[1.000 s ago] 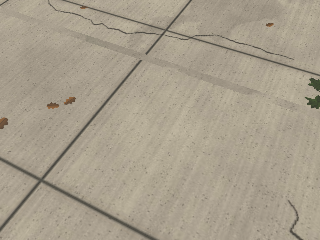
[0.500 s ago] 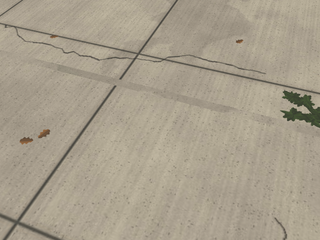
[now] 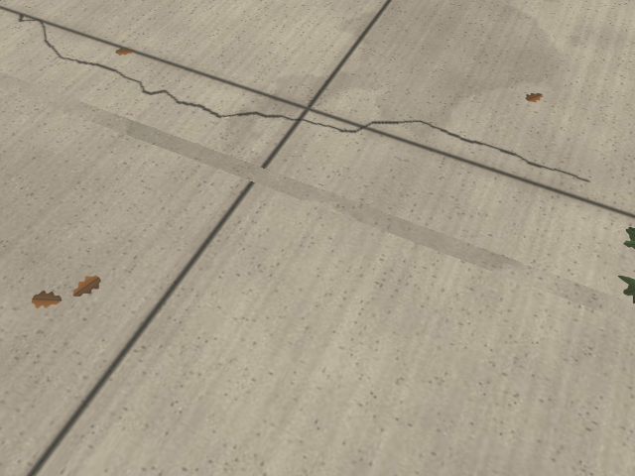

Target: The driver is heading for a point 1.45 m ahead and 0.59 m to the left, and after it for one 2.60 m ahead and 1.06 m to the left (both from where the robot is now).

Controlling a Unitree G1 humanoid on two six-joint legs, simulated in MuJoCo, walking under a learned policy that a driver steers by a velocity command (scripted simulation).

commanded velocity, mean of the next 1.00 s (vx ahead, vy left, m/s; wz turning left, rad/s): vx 0.39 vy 0.00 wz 0.25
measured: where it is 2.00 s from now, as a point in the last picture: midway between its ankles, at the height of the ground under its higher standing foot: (353, 446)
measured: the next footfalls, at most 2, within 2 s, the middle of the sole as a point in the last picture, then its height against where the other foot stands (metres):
right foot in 0.50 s outside the picture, level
left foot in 0.96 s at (287, 401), level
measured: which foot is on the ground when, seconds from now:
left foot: down 0.00-0.50, up 0.52-0.94, down 0.96-1.00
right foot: up 0.00-0.48, down 0.50-0.98, up 1.00-1.00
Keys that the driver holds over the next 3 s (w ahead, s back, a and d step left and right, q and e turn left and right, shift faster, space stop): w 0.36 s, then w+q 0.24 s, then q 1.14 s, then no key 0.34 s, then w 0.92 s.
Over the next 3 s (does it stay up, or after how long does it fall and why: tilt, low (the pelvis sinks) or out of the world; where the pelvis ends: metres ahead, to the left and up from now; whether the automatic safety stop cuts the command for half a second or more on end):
stays up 0.72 0.24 0.01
